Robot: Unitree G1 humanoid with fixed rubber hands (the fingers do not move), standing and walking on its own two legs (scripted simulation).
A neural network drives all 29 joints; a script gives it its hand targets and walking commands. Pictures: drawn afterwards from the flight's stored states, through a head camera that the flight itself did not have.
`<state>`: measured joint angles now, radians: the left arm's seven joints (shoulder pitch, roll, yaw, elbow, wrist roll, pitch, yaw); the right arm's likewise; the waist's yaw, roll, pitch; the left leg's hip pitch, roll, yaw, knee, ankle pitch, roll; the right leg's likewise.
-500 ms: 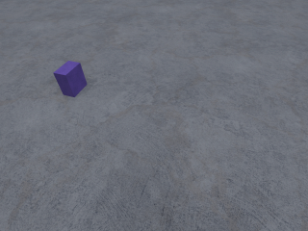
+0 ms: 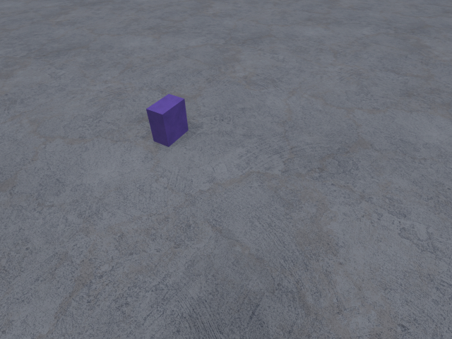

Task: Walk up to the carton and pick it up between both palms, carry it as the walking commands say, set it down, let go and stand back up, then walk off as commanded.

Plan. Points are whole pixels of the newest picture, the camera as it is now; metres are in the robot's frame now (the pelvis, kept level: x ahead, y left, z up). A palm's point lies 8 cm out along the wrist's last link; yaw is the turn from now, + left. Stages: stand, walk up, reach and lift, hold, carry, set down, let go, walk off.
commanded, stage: walk up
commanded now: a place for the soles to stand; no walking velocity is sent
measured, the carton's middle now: (168, 120) +1.73 +0.37 -0.62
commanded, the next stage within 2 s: none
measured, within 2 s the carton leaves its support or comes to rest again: neither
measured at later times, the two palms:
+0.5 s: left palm out of the picture +0.16 +0.38 -0.11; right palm (323, 220) +0.42 -0.23 -0.08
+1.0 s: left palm (50, 231) +0.44 +0.44 -0.10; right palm (287, 189) +0.56 -0.18 -0.12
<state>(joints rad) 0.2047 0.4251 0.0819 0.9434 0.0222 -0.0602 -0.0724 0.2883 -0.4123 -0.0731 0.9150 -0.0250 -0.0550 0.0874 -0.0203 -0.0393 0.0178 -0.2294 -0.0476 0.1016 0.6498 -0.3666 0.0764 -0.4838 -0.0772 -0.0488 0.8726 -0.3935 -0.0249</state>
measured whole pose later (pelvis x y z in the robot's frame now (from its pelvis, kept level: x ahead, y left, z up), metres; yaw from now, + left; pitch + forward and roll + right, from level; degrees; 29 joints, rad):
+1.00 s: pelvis +0.43 +0.11 -0.01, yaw +16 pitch -1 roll -3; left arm 0.24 0.39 0.07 0.83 0.02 -0.12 -0.05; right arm 0.28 -0.42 -0.04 0.96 -0.01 -0.10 0.05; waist 0.01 0.06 0.02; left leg -0.51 0.05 0.02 1.07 -0.54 0.03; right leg -0.37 -0.09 -0.15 0.76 -0.37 0.01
